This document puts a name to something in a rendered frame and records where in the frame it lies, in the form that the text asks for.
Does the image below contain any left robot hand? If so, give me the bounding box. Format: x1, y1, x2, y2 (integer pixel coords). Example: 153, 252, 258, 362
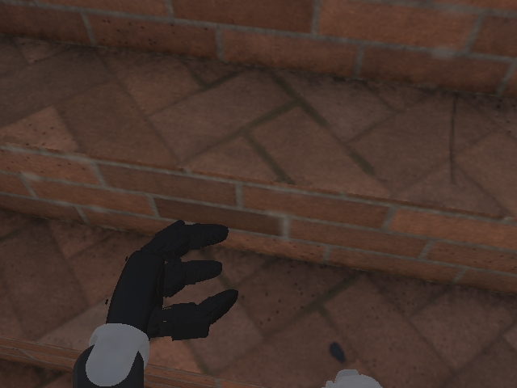
105, 220, 238, 341

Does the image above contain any left robot forearm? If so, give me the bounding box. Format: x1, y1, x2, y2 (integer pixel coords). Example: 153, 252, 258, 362
73, 323, 150, 388

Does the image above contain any robot right shin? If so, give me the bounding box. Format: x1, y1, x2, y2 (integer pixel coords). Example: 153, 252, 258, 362
334, 369, 379, 383

